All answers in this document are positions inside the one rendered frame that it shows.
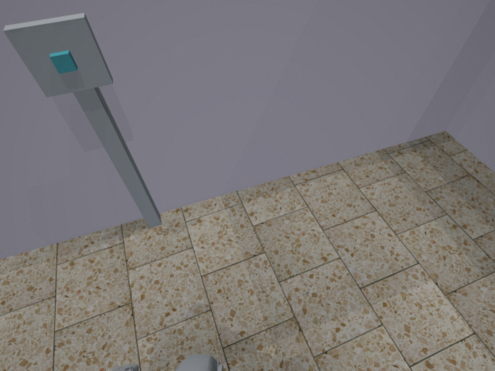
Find button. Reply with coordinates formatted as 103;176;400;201
49;50;77;74

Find panel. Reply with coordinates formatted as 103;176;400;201
3;13;162;228

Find left robot thigh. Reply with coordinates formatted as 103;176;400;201
175;354;224;371

